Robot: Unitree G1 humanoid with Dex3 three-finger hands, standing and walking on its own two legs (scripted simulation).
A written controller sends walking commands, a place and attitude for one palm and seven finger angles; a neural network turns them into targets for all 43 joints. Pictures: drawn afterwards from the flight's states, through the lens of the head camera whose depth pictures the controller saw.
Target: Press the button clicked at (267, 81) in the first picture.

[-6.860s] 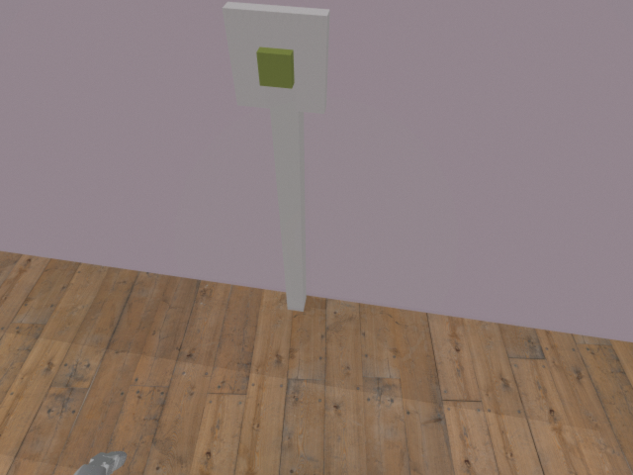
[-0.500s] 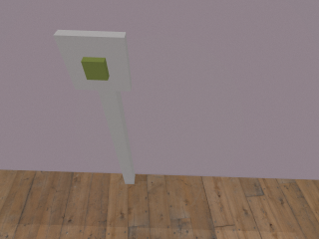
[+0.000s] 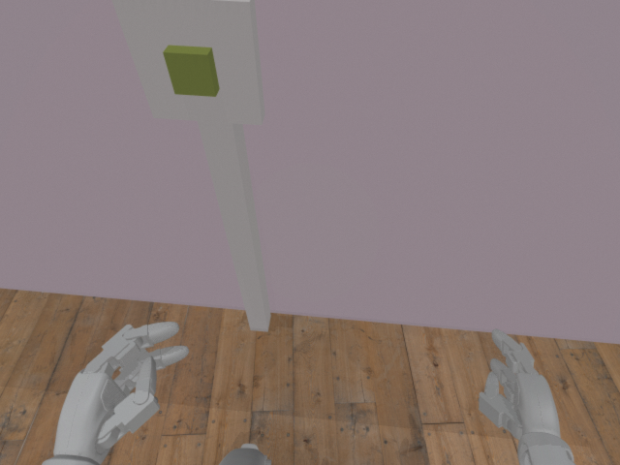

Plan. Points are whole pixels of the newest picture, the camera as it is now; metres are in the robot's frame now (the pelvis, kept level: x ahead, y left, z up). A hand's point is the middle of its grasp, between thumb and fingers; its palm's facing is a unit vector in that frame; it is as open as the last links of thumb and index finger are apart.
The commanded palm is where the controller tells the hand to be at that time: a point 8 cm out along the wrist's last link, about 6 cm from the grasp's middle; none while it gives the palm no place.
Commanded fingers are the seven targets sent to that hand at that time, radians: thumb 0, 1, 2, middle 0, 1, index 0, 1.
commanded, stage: raise the hand and make a fist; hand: left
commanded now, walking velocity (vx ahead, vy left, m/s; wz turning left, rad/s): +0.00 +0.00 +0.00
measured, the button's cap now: (193, 70) +0.57 +0.22 +0.21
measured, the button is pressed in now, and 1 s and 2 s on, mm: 0 0 0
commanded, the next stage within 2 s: aim a knuckle at the button in 1.58 s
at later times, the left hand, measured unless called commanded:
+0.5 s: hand (114, 340) +0.22 +0.22 +0.11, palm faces +0.01 -1.00 -0.06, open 3.0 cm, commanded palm +0.19 +0.27 +0.12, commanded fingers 0.00 0.90 0.90 -1.30 -1.50 -1.30 -1.50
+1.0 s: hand (63, 290) +0.23 +0.25 +0.18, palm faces +0.04 -1.00 -0.08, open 3.1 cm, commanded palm +0.20 +0.29 +0.19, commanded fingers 0.00 0.90 0.90 -1.30 -1.50 -1.30 -1.50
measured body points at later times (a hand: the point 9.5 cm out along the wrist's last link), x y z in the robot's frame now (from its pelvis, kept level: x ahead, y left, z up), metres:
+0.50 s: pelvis +0.00 +0.03 +0.03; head +0.02 +0.03 +0.48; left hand +0.21 +0.28 +0.11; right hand +0.15 -0.21 -0.06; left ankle +0.04 +0.15 -0.68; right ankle +0.00 -0.09 -0.68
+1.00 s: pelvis +0.01 +0.04 +0.05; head -0.01 +0.03 +0.50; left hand +0.22 +0.30 +0.19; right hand +0.22 -0.17 -0.01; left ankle +0.04 +0.15 -0.68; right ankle +0.00 -0.09 -0.68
